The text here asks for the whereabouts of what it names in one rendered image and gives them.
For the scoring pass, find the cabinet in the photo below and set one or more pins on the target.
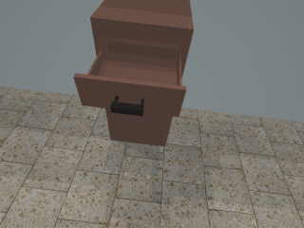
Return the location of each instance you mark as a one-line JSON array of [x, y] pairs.
[[160, 23]]

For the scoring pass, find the drawer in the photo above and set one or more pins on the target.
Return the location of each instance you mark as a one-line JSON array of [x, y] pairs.
[[134, 72]]

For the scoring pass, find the handle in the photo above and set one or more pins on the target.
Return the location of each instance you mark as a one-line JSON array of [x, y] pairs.
[[125, 108]]

